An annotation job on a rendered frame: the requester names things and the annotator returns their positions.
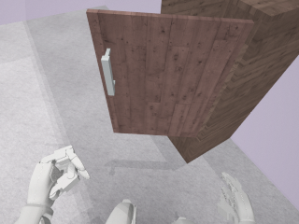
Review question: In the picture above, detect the handle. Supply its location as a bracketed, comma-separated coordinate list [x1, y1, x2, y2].
[101, 48, 116, 96]

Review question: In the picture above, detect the cupboard door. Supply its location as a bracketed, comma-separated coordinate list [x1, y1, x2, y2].
[86, 8, 254, 138]

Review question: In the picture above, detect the right robot hand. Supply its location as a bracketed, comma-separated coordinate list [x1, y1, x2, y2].
[217, 172, 256, 224]

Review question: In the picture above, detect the left robot thigh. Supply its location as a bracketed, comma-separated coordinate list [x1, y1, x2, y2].
[106, 203, 137, 224]

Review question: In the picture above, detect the left robot forearm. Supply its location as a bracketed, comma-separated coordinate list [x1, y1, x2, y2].
[14, 204, 54, 224]

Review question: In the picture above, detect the left robot shin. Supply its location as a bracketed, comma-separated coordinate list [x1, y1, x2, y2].
[122, 199, 131, 203]

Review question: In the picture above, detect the left robot hand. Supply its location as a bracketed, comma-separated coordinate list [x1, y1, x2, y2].
[27, 145, 91, 207]

